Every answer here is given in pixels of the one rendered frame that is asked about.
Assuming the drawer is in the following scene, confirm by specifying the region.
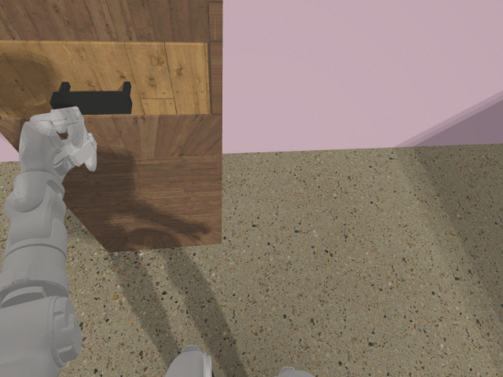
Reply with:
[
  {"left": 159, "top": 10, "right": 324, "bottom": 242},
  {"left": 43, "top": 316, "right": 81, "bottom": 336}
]
[{"left": 0, "top": 39, "right": 210, "bottom": 118}]

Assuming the robot left upper arm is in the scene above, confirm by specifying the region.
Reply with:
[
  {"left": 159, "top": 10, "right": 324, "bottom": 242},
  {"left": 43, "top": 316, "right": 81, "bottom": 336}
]
[{"left": 0, "top": 295, "right": 82, "bottom": 377}]

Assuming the robot left hand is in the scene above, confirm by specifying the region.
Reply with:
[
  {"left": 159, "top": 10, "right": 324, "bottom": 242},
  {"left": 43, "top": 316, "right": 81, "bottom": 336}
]
[{"left": 19, "top": 106, "right": 97, "bottom": 184}]

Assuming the handle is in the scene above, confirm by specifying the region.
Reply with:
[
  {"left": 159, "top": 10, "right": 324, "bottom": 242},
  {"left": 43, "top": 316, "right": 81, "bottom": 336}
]
[{"left": 50, "top": 82, "right": 132, "bottom": 115}]

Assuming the robot left forearm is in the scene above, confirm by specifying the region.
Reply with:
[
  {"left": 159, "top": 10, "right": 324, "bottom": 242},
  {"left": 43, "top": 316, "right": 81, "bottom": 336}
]
[{"left": 0, "top": 171, "right": 69, "bottom": 309}]

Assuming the cabinet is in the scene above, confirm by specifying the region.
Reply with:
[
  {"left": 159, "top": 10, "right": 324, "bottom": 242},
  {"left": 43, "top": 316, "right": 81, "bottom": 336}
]
[{"left": 0, "top": 0, "right": 223, "bottom": 253}]

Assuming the robot left thigh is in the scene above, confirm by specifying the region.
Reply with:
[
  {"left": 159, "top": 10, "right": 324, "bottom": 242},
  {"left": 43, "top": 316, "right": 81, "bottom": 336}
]
[{"left": 164, "top": 351, "right": 212, "bottom": 377}]

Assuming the left robot shin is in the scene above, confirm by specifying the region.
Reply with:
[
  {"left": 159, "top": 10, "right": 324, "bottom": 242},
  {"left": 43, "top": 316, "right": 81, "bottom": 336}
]
[{"left": 183, "top": 345, "right": 201, "bottom": 353}]

